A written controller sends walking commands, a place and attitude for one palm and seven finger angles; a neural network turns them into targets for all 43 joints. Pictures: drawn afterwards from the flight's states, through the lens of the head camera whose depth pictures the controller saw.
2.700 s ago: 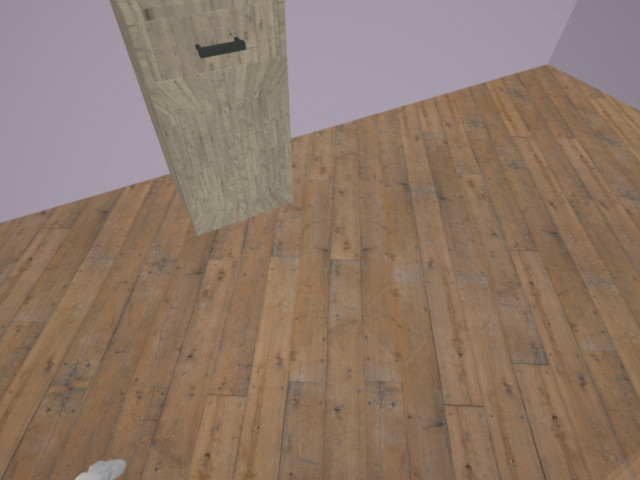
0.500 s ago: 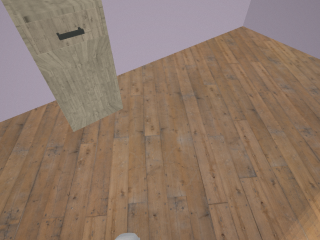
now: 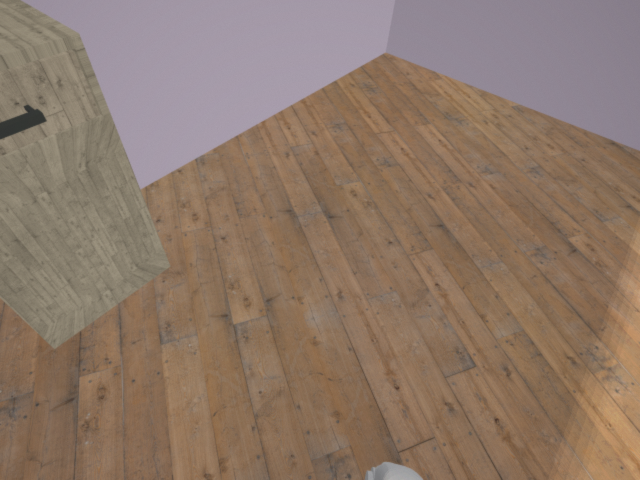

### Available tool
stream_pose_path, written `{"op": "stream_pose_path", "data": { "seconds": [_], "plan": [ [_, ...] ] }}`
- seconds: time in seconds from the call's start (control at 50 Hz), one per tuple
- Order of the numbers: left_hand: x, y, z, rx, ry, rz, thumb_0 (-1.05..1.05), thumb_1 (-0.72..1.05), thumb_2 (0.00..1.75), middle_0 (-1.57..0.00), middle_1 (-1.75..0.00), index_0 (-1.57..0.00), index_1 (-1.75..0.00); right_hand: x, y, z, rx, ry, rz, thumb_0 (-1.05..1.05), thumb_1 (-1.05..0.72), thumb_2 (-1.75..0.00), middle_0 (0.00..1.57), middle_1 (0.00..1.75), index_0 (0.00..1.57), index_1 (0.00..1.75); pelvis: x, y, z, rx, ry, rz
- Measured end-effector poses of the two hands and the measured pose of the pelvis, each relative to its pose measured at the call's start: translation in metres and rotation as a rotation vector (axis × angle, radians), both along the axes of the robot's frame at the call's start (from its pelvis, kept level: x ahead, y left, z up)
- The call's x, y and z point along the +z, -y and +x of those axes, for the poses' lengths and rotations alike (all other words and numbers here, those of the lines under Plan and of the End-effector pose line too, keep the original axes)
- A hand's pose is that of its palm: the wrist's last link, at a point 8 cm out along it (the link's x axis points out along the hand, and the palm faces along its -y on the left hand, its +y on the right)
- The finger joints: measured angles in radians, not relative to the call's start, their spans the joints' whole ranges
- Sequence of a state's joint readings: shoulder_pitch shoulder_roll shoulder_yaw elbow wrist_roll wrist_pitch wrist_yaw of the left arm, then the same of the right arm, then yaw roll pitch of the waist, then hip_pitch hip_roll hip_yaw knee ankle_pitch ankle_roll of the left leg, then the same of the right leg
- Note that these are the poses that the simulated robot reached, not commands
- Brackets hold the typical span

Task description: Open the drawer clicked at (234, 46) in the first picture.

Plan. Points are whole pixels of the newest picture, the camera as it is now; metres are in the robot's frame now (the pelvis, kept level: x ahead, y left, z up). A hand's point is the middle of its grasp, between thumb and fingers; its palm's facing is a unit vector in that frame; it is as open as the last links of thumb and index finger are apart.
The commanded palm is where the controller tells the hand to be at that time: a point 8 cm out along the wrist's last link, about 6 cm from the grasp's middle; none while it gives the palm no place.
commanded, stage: walk to a spot facing it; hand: left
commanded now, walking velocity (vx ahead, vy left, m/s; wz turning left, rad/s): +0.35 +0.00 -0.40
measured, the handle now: (4, 123) +0.73 +0.72 -0.02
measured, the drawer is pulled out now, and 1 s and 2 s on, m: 0.00 0.00 0.00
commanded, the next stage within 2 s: turn to face it in 0.76 s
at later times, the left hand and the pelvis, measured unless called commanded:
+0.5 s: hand (244, 375) +0.30 +0.14 -0.17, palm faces -0.15 -0.97 -0.21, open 7.1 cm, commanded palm none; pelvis +0.22 -0.04 +0.00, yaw -10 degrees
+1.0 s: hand (284, 260) +0.55 +0.11 -0.17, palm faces -0.34 -0.93 -0.16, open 7.4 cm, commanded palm none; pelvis +0.41 -0.03 +0.00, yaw -19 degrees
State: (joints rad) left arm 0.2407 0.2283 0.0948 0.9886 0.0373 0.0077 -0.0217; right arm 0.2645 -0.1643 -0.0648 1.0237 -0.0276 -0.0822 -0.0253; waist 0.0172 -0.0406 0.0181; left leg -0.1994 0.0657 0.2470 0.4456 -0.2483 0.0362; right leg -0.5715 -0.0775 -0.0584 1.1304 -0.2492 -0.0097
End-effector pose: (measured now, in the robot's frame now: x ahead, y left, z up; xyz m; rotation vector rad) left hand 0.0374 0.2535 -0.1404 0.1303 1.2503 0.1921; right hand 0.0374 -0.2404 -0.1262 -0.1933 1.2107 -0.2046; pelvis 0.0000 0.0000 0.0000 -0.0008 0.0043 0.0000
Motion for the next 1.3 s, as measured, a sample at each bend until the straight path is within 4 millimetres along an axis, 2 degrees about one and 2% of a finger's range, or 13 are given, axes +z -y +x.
{"op": "stream_pose_path", "data": {
  "seconds": [0.12, 0.22, 0.28, 0.34, 0.4, 0.54, 0.66, 0.74, 0.86, 0.98, 1.08, 1.18, 1.3],
  "plan": [
    [0.015, 0.009, 0.121, -0.137, 0.101, 0.009, 0.01, 0.92, 0.9, -0.2, -0.3, -0.19, -0.3, -0.005, 0.002, -0.029, -0.113, -0.16, 0.021, -0.01, -0.93, -0.9, 0.2, 0.3, 0.2, 0.3, 0.002, -0.001, 0.049, -0.052, -0.004, 0.006],
    [0.013, 0.045, 0.212, -0.257, 0.134, 0.002, 0.01, 0.92, 0.9, -0.2, -0.3, -0.19, -0.3, -0.016, -0.003, -0.041, -0.211, -0.286, 0.075, 0.0, -0.92, -0.9, 0.19, 0.3, 0.2, 0.3, -0.007, 0.014, 0.097, -0.1, -0.008, 0.006],
    [0.003, 0.069, 0.256, -0.297, 0.185, -0.003, 0.01, 0.91, 0.9, -0.2, -0.3, -0.2, -0.3, -0.027, -0.002, -0.035, -0.25, -0.355, 0.115, 0.0, -0.91, -0.9, 0.19, 0.3, 0.2, 0.3, -0.02, 0.03, 0.127, -0.117, -0.003, 0.002],
    [0.0, 0.081, 0.27, -0.283, 0.187, -0.019, 0.01, 0.91, 0.9, -0.2, -0.3, -0.2, -0.3, -0.03, 0.004, -0.003, -0.258, -0.35, 0.123, 0.01, -0.91, -0.9, 0.2, 0.3, 0.2, 0.3, -0.019, 0.037, 0.151, -0.133, 0.013, -0.008],
    [-0.001, 0.085, 0.265, -0.268, 0.114, -0.026, 0.01, 0.91, 0.9, -0.2, -0.3, -0.2, -0.3, -0.026, 0.015, 0.055, -0.245, -0.255, 0.107, 0.01, -0.91, -0.9, 0.2, 0.3, 0.2, 0.3, -0.01, 0.039, 0.175, -0.15, 0.014, -0.018],
    [-0.006, 0.05, 0.269, -0.216, -0.035, 0.004, -0.01, 0.94, 0.9, -0.21, -0.3, -0.2, -0.3, -0.01, 0.03, 0.198, -0.187, -0.013, 0.054, 0.01, -0.93, -0.9, 0.19, 0.3, 0.2, 0.3, -0.004, 0.032, 0.235, -0.175, 0.0, -0.036],
    [-0.031, 0.023, 0.29, -0.178, -0.148, -0.028, 0.0, 0.92, 0.9, -0.2, -0.3, -0.2, -0.3, -0.003, 0.026, 0.29, -0.139, 0.092, -0.019, 0.0, -0.93, -0.9, 0.19, 0.3, 0.2, 0.3, -0.018, 0.012, 0.299, -0.206, 0.013, -0.04],
    [-0.025, 0.021, 0.331, -0.225, -0.182, -0.037, 0.01, 0.92, 0.9, -0.2, -0.3, -0.2, -0.3, 0.004, 0.013, 0.307, -0.185, 0.091, -0.025, 0.0, -0.92, -0.9, 0.19, 0.3, 0.2, 0.3, -0.009, 0.006, 0.332, -0.255, 0.014, -0.036],
    [-0.01, 0.04, 0.423, -0.304, -0.106, -0.054, 0.01, 0.92, 0.9, -0.2, -0.3, -0.2, -0.3, 0.008, -0.002, 0.29, -0.308, -0.04, -0.005, 0.0, -0.94, -0.9, 0.2, 0.3, 0.2, 0.3, 0.005, 0.008, 0.374, -0.319, 0.003, -0.036],
    [-0.006, 0.084, 0.513, -0.408, -0.015, -0.051, 0.01, 0.91, 0.9, -0.2, -0.3, -0.2, -0.3, -0.001, -0.017, 0.264, -0.409, -0.202, 0.069, 0.0, -0.93, -0.9, 0.2, 0.3, 0.2, 0.3, 0.003, 0.025, 0.408, -0.336, 0.0, -0.026],
    [-0.01, 0.13, 0.571, -0.443, 0.095, -0.042, 0.01, 0.91, 0.9, -0.2, -0.3, -0.2, -0.3, -0.024, -0.025, 0.253, -0.453, -0.339, 0.174, 0.0, -0.92, -0.9, 0.2, 0.3, 0.2, 0.3, -0.014, 0.053, 0.439, -0.295, 0.009, 0.003],
    [-0.004, 0.146, 0.581, -0.384, 0.149, -0.051, 0.01, 0.91, 0.9, -0.2, -0.3, -0.2, -0.3, -0.034, -0.01, 0.286, -0.402, -0.357, 0.199, 0.01, -0.91, -0.9, 0.2, 0.3, 0.2, 0.3, -0.015, 0.06, 0.45, -0.232, 0.018, -0.011],
    [-0.003, 0.119, 0.57, -0.269, 0.139, -0.033, -0.01, 0.92, 0.9, -0.21, -0.3, -0.2, -0.3, -0.029, 0.026, 0.371, -0.278, -0.187, 0.123, 0.0, -0.91, -0.9, 0.19, 0.3, 0.2, 0.3, -0.012, 0.053, 0.459, -0.157, 0.012, -0.021]
  ]
}}
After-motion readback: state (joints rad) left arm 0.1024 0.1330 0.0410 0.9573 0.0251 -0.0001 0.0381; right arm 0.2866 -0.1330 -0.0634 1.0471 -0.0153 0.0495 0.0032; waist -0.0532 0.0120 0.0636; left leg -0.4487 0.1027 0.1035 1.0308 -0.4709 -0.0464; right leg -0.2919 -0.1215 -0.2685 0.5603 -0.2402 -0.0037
